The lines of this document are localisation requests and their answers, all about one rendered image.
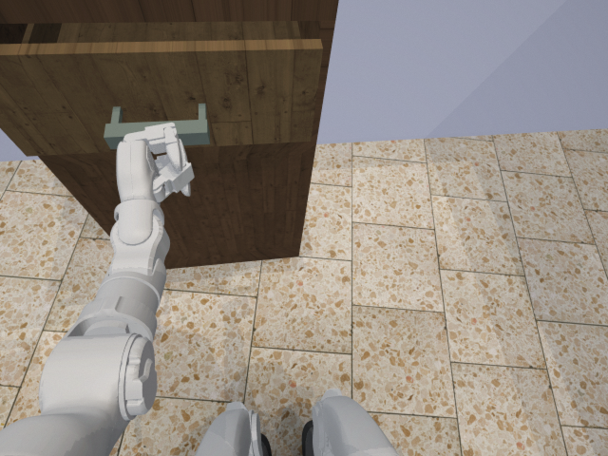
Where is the left robot hand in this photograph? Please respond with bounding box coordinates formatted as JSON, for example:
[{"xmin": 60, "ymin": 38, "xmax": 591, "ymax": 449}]
[{"xmin": 116, "ymin": 123, "xmax": 195, "ymax": 205}]

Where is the drawer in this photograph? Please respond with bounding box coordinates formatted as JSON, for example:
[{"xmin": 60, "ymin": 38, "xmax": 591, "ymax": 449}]
[{"xmin": 0, "ymin": 21, "xmax": 323, "ymax": 157}]

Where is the left robot upper arm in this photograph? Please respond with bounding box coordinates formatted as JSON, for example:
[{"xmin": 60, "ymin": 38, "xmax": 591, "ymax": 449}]
[{"xmin": 0, "ymin": 332, "xmax": 158, "ymax": 456}]

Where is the cabinet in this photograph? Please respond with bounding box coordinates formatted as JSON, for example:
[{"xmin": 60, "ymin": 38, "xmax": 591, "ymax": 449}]
[{"xmin": 0, "ymin": 0, "xmax": 339, "ymax": 269}]

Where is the right robot shin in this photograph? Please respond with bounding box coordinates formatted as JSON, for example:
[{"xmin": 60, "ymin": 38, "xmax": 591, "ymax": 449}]
[{"xmin": 313, "ymin": 389, "xmax": 342, "ymax": 456}]

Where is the left robot forearm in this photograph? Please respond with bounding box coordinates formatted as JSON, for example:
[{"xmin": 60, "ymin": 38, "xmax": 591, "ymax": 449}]
[{"xmin": 39, "ymin": 199, "xmax": 170, "ymax": 413}]

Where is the robot right thigh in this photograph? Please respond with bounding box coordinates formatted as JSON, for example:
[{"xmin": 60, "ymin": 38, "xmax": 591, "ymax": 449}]
[{"xmin": 312, "ymin": 396, "xmax": 399, "ymax": 456}]

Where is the handle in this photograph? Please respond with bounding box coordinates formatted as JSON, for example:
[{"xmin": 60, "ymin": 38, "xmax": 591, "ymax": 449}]
[{"xmin": 104, "ymin": 104, "xmax": 210, "ymax": 149}]

